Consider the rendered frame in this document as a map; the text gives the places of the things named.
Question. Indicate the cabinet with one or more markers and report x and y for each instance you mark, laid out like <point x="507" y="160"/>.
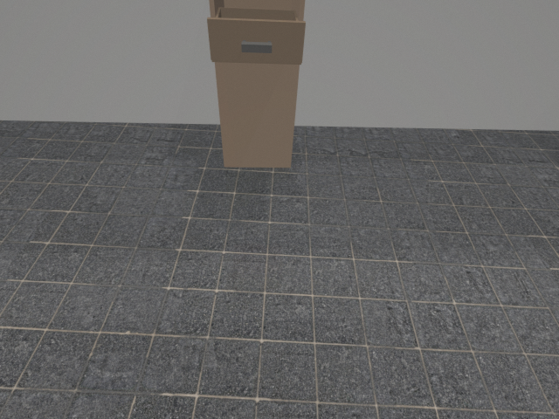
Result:
<point x="257" y="102"/>

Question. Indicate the handle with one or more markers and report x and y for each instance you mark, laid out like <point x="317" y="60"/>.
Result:
<point x="259" y="47"/>

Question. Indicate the drawer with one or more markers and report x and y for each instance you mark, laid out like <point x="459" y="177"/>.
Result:
<point x="233" y="25"/>

